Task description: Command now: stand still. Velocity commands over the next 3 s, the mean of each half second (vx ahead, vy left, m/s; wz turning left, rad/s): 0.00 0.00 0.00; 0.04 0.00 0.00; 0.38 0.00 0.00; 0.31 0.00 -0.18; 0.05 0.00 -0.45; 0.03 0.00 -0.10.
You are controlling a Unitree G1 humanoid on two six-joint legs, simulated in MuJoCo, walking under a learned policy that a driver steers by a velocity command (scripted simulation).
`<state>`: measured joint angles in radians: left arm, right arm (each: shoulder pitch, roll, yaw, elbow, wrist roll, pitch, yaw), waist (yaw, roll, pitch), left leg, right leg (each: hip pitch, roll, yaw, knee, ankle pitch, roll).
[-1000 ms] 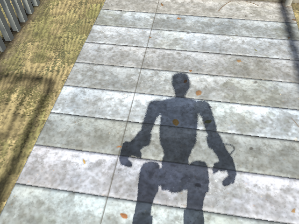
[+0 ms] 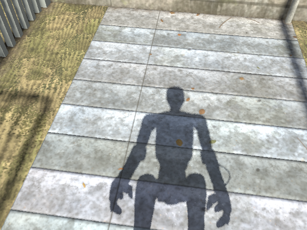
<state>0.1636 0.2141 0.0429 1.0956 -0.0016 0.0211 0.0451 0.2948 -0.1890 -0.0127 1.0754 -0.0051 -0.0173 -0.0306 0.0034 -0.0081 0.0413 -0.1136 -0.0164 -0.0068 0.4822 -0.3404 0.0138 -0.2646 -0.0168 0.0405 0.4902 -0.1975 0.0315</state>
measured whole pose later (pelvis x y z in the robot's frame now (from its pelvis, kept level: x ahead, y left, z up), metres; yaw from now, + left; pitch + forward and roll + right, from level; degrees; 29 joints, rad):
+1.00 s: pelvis +0.02 -0.01 +0.00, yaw -1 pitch -1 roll +0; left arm 0.27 0.19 0.03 1.13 -0.02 -0.01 0.04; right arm 0.43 -0.18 -0.02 1.08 0.02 -0.03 -0.04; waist -0.02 0.01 0.00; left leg -0.11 -0.01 0.00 0.51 -0.39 0.03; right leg -0.33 0.00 0.00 0.69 -0.38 -0.02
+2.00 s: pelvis +0.45 +0.01 +0.01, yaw -7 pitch +1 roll +2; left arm 0.16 0.24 0.07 0.87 -0.01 -0.02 0.01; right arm 0.19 -0.24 -0.05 0.97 -0.01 -0.07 -0.03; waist -0.02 -0.04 0.05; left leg -0.12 -0.04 0.19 0.29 -0.19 0.06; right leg -0.61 -0.08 0.01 0.76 -0.09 0.01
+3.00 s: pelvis +0.56 +0.00 -0.01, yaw -22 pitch -1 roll +0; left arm 0.23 0.25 0.06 0.81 0.00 0.01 0.02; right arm 0.17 -0.25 -0.04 0.94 0.01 -0.03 -0.01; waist -0.01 0.01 0.00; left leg -0.25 0.01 -0.01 0.61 -0.40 0.02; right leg -0.23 0.01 0.04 0.57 -0.35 0.00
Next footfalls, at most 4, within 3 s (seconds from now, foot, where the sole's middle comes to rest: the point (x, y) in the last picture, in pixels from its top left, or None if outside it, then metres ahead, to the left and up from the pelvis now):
1.62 left None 0.49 0.10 -0.77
2.12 right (188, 212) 0.59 -0.13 -0.77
2.58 left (140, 201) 0.64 0.09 -0.77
2.82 right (191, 226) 0.53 -0.13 -0.77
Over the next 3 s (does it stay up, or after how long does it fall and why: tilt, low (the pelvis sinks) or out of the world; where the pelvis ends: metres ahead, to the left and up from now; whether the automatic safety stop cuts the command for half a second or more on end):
stays up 0.56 0.00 -0.01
